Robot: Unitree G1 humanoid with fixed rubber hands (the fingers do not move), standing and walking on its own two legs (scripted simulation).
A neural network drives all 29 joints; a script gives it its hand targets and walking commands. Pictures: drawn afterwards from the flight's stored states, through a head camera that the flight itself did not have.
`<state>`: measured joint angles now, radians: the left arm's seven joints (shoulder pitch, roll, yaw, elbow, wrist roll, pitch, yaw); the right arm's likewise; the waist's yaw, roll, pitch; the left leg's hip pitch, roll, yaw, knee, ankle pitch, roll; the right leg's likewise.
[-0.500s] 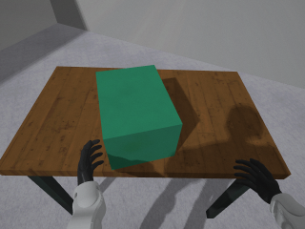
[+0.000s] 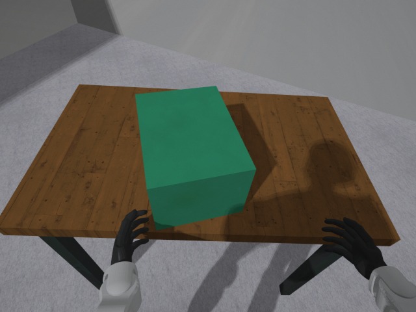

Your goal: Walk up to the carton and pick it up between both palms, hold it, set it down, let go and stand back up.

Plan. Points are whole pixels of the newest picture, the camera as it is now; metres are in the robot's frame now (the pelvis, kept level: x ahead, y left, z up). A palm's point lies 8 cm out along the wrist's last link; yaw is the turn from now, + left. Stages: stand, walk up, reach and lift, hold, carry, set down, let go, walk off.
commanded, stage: set down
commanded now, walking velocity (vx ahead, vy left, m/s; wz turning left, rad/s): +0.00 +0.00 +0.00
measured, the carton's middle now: (188, 152) +0.45 +0.06 +0.02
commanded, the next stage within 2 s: let go in 0.58 s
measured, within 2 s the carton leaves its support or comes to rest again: neither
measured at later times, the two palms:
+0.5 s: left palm (121, 256) +0.21 +0.17 +0.00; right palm (361, 262) +0.20 -0.27 +0.01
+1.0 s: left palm (114, 255) +0.21 +0.18 +0.00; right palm (356, 263) +0.20 -0.26 +0.01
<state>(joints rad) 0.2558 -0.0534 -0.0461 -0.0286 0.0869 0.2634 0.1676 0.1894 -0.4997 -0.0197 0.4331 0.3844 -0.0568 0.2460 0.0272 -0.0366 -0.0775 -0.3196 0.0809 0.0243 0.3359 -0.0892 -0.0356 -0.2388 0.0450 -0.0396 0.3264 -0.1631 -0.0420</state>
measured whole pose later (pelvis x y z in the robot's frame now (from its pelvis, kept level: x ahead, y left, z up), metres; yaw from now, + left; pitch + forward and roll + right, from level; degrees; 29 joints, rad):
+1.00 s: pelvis -0.01 +0.03 +0.00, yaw -3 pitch -1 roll +0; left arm 0.21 0.01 -0.04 0.07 0.09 0.22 -0.03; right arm 0.07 -0.43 -0.03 0.52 0.23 -0.01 0.06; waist 0.03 -0.05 -0.03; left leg -0.24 0.01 0.04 0.38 -0.16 0.00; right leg -0.20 -0.01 0.02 0.41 -0.20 -0.02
